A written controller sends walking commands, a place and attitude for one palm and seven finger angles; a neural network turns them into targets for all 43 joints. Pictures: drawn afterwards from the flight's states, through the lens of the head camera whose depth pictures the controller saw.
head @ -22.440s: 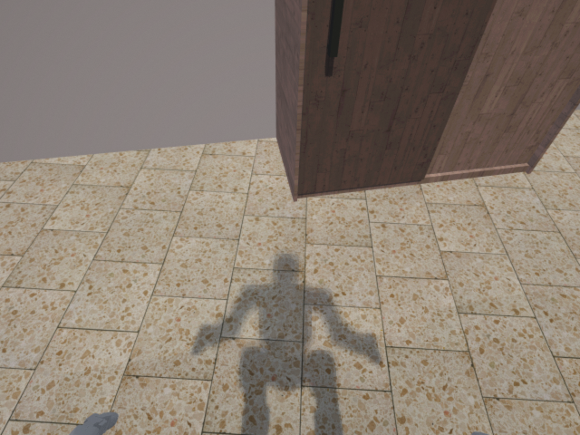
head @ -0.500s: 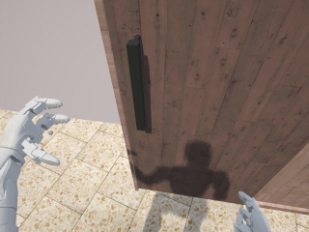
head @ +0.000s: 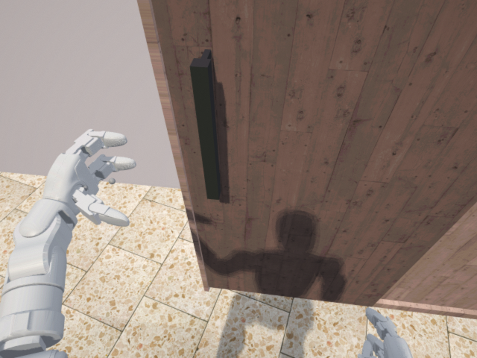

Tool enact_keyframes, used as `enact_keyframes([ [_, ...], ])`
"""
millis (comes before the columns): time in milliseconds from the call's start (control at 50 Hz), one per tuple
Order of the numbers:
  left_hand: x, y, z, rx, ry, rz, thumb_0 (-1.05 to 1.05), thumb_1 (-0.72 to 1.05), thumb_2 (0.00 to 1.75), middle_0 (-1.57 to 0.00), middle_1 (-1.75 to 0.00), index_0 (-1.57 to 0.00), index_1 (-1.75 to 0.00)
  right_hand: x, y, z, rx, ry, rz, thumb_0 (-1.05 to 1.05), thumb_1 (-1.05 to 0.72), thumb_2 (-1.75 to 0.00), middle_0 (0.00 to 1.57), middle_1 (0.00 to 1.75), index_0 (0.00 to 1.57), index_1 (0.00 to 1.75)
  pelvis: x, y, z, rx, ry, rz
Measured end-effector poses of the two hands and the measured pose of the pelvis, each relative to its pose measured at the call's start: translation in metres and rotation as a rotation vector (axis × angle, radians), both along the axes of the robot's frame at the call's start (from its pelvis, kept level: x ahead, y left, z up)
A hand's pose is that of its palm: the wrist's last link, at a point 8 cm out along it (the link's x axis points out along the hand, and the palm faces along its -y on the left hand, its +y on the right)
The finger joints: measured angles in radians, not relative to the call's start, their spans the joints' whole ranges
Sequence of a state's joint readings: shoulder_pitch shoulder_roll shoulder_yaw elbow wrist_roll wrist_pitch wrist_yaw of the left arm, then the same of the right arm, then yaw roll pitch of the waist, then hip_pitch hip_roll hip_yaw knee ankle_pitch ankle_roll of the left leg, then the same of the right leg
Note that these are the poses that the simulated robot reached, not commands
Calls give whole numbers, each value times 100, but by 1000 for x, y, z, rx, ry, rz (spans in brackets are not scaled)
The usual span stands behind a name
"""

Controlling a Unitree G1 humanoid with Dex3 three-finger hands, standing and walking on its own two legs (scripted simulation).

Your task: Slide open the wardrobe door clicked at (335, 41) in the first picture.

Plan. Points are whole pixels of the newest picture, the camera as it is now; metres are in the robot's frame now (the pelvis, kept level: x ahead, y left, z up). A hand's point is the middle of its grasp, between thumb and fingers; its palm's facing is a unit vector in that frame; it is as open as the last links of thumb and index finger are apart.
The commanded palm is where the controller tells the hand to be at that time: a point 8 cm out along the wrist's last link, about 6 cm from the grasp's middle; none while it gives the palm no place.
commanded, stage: move the hooked fingers beside the handle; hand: left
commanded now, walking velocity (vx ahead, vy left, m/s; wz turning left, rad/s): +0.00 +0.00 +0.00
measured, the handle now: (211, 135) +0.48 +0.09 +0.13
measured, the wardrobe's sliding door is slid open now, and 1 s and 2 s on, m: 0.00 0.00 0.00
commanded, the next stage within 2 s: feel for the door with the fingertips in 1.68 s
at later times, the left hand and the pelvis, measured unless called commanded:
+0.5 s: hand (143, 158) +0.39 +0.19 +0.14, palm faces -0.05 -1.00 +0.00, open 14.0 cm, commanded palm +0.37 +0.25 +0.14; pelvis +0.01 -0.01 +0.00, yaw -1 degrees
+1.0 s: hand (159, 145) +0.44 +0.18 +0.13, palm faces -0.06 -1.00 +0.02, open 14.0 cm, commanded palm +0.41 +0.24 +0.13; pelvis +0.01 -0.01 -0.01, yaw -1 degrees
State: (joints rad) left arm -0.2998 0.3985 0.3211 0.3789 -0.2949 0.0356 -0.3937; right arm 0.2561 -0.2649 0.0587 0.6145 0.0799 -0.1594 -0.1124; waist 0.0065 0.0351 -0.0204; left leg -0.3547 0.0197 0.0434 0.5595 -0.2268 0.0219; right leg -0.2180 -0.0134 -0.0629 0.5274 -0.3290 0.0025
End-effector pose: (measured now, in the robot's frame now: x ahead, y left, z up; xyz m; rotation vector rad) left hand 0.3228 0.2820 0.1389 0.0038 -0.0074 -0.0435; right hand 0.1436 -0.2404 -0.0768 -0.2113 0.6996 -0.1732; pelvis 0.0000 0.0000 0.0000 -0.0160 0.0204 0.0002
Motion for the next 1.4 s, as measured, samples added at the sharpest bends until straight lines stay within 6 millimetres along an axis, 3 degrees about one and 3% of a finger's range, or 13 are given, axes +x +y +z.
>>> enact_keyframes([
  [140, 17, -17, 5, 4, -17, -14, -1, -50, 30, -30, -120, -30, -120, -2, -5, -2, 5, 11, -20, 2, -90, -90, 20, 30, 20, 30, 3, -2, 0, 4, 5, -8],
  [460, 47, -35, 4, 0, -9, -4, -1, -50, 30, -30, -120, -30, -120, -18, -25, -14, 2, 104, -59, 1, -90, -90, 20, 30, 20, 30, 9, -12, -1, 9, 26, -13],
  [720, 69, -32, -3, -10, 14, 14, -1, -50, 30, -30, -120, -30, -120, -35, -39, -21, -10, 175, -97, 1, -91, -90, 20, 30, 20, 30, 10, -17, -4, 10, 52, -16],
  [980, 97, -50, -7, -19, 22, -22, -1, -50, 30, -30, -120, -30, -120, -56, -37, -28, -10, 243, -129, 1, -91, -90, 20, 30, 20, 30, 10, -11, -7, 7, 82, -22],
  [1200, 91, -34, -11, -7, 10, 11, -1, -50, 30, -31, -120, -31, -121, -63, -28, -29, 7, 260, -151, 1, -91, -90, 20, 30, 20, 30, 14, -6, -7, 5, 80, -35],
  [1400, 83, -42, -8, -25, -4, -24, -1, -50, 30, -30, -120, -30, -120, -44, -22, -25, -2, 219, -112, 1, -91, -90, 20, 30, 20, 30, 11, -2, -7, -1, 69, -19],
])
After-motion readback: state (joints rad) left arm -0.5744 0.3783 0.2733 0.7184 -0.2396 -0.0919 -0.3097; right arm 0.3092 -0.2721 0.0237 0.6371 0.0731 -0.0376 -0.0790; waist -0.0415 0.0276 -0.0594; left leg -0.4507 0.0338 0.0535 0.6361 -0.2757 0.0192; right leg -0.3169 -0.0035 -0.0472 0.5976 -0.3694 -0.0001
